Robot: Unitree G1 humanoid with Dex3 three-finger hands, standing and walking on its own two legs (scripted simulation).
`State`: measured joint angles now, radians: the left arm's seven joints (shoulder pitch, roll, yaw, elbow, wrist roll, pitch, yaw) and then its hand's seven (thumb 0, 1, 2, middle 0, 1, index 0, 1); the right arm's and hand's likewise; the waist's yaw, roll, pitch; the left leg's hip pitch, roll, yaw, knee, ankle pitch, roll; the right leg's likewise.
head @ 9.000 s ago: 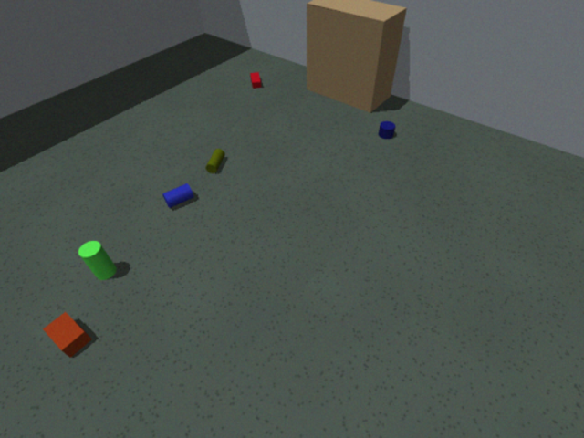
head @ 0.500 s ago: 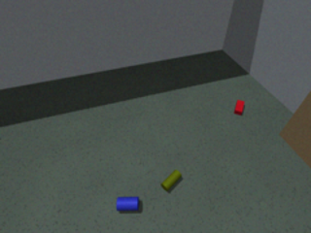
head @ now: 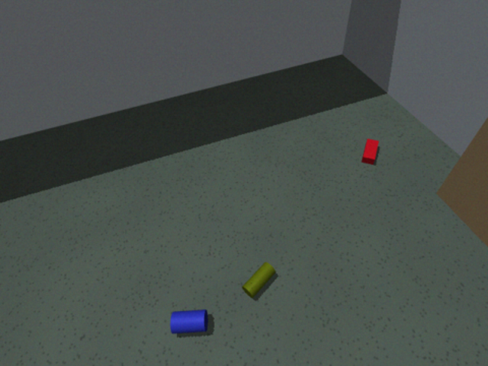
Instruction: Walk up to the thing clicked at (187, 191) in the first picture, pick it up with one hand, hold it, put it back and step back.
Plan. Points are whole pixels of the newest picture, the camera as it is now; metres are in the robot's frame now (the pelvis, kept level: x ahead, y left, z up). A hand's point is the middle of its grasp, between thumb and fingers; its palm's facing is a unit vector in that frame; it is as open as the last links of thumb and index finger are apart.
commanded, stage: walk up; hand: left
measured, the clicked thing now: (189, 321) +0.40 +0.30 -0.73
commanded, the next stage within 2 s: stand in 1.52 s
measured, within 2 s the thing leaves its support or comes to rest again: neither
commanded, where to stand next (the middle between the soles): +0.04 +0.05 m, yaw +3 degrees
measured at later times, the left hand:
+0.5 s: hand out of the picture +0.12 +0.31 -0.16, palm faces +0.05 -0.92 -0.39, open 7.4 cm
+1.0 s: hand out of the picture +0.08 +0.30 -0.15, palm faces +0.03 -0.94 -0.34, open 7.4 cm
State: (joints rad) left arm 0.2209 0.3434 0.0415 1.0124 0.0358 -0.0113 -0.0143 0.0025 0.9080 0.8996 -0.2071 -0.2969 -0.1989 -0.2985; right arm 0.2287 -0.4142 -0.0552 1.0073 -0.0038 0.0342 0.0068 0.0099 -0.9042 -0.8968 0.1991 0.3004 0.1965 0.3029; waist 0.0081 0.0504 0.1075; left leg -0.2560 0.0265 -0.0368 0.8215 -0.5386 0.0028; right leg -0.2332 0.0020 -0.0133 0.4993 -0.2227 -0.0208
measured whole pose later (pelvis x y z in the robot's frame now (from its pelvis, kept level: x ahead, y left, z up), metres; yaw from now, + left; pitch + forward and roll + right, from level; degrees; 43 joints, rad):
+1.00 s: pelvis +0.01 +0.04 +0.01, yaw +3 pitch -3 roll +0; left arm 0.09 0.36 0.00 1.12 0.01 -0.02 0.00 0.00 0.91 0.90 -0.21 -0.30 -0.20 -0.30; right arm 0.06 -0.35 -0.02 1.11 0.00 0.02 0.03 0.01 -0.90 -0.90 0.20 0.30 0.20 0.30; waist 0.01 0.00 0.08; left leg -0.16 0.01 0.00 0.36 -0.15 0.00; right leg -0.10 -0.03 -0.01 0.34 -0.18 0.03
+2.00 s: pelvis +0.04 +0.03 +0.01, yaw +3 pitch -2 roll +0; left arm 0.11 0.35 0.00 1.12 0.01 -0.02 0.00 0.00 0.91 0.90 -0.21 -0.30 -0.20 -0.30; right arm 0.10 -0.35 -0.01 1.13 -0.01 -0.01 0.01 0.01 -0.90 -0.90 0.20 0.30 0.20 0.30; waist 0.00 0.00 0.05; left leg -0.13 0.02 0.00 0.32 -0.17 -0.02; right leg -0.08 -0.02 -0.01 0.31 -0.21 0.01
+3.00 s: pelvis +0.03 +0.03 +0.01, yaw +2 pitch -3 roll +0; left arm 0.14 0.36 0.00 1.11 0.01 -0.01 0.00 0.00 0.91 0.90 -0.21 -0.30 -0.20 -0.30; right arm 0.12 -0.35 0.00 1.13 -0.01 -0.01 0.01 0.01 -0.90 -0.90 0.20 0.30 0.20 0.30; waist 0.00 -0.01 0.05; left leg -0.12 0.02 0.01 0.32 -0.15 -0.02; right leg -0.07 -0.02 0.00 0.30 -0.19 0.02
